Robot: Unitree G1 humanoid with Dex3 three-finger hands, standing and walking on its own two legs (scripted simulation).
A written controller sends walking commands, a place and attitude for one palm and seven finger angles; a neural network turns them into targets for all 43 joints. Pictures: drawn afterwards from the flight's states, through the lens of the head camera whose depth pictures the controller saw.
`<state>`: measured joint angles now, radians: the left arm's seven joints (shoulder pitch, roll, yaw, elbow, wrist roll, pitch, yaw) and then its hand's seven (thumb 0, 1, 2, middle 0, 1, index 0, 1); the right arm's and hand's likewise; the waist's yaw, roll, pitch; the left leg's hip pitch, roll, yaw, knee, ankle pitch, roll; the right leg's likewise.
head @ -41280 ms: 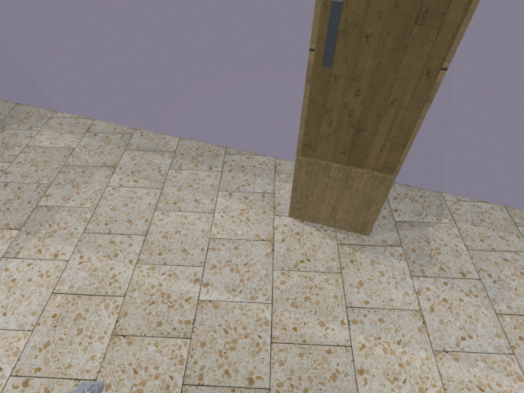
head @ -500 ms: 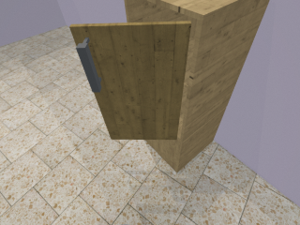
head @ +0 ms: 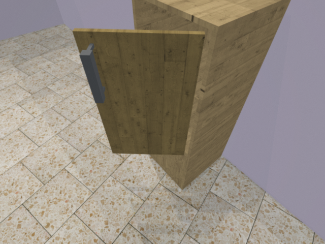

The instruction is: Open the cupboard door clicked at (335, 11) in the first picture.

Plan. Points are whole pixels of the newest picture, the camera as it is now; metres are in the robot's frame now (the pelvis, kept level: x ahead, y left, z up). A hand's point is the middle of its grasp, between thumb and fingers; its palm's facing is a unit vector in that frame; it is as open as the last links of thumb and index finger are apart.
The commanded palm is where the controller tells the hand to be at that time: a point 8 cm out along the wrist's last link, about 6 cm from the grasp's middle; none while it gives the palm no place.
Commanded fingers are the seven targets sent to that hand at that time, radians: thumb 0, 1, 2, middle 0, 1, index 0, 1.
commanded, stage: look again from close up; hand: left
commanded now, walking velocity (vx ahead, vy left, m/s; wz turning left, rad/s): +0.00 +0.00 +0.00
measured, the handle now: (95, 74) +0.54 +0.23 +0.13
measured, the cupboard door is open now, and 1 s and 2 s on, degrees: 48 48 48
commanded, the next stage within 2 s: raise the hand with hooked fingers in 0.36 s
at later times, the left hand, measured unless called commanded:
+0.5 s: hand out of the picture +0.05 +0.18 -0.17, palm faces +0.05 -0.98 -0.20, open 7.3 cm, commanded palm +0.13 +0.23 -0.07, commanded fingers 0.00 0.83 0.87 -0.20 -0.34 -0.20 -0.34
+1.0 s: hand (73, 224) +0.17 +0.21 -0.01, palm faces +0.12 -0.99 -0.04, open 9.3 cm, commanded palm +0.16 +0.27 +0.01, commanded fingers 0.00 0.25 0.62 -0.25 -0.72 -0.25 -0.72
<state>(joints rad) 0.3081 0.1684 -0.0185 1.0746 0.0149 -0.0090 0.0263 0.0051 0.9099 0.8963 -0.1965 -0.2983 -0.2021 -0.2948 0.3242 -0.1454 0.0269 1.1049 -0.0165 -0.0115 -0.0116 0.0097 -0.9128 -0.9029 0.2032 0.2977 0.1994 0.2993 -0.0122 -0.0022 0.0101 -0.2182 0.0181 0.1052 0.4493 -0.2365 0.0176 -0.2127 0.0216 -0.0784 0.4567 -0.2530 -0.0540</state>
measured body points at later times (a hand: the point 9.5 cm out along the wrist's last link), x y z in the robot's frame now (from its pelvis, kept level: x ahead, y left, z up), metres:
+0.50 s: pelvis +0.03 +0.00 +0.00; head +0.04 +0.01 +0.45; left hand +0.05 +0.23 -0.15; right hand +0.06 -0.23 -0.15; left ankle +0.00 +0.11 -0.74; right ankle +0.00 -0.08 -0.74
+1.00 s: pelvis -0.02 -0.01 -0.06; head +0.02 +0.01 +0.39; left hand +0.16 +0.26 +0.00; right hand +0.22 -0.23 -0.11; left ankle +0.00 +0.11 -0.74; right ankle +0.00 -0.08 -0.74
